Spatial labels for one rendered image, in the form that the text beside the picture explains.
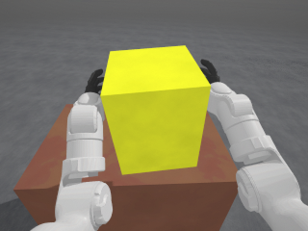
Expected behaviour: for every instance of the left robot upper arm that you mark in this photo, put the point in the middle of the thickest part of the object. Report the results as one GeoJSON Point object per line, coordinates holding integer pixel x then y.
{"type": "Point", "coordinates": [82, 206]}

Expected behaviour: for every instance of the right robot upper arm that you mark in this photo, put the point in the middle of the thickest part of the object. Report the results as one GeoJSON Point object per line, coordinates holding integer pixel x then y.
{"type": "Point", "coordinates": [269, 189]}

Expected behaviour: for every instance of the robot right hand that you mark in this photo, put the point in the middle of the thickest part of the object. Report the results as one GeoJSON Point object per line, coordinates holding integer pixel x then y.
{"type": "Point", "coordinates": [210, 73]}

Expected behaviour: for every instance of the pedestal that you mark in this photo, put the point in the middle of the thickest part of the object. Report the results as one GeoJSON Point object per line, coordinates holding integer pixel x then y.
{"type": "Point", "coordinates": [180, 199]}

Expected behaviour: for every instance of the robot left hand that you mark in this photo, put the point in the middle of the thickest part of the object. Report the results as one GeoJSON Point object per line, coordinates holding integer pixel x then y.
{"type": "Point", "coordinates": [94, 81]}

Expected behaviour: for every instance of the carton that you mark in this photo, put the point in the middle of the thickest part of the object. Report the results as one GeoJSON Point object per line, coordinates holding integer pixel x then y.
{"type": "Point", "coordinates": [155, 101]}

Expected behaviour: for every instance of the robot left forearm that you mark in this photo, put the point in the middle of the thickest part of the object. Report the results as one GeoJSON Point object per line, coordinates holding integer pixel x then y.
{"type": "Point", "coordinates": [84, 137]}

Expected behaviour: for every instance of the robot right forearm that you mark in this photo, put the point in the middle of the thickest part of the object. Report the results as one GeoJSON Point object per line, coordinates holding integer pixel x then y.
{"type": "Point", "coordinates": [248, 141]}

